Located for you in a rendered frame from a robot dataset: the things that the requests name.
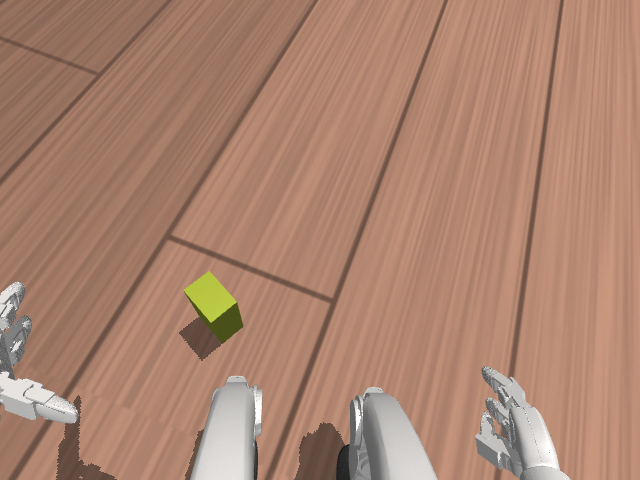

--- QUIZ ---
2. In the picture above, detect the carton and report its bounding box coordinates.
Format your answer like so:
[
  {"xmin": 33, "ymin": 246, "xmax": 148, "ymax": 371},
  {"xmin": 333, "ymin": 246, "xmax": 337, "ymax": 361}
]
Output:
[{"xmin": 183, "ymin": 271, "xmax": 243, "ymax": 344}]

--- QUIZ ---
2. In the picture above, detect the left robot hand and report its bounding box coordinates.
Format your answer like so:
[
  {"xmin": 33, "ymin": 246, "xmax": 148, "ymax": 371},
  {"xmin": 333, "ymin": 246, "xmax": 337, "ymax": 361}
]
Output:
[{"xmin": 0, "ymin": 282, "xmax": 79, "ymax": 423}]

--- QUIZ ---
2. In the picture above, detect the right robot hand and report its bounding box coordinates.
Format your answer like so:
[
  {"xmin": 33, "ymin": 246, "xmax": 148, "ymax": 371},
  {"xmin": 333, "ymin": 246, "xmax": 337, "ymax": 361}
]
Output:
[{"xmin": 475, "ymin": 366, "xmax": 560, "ymax": 478}]

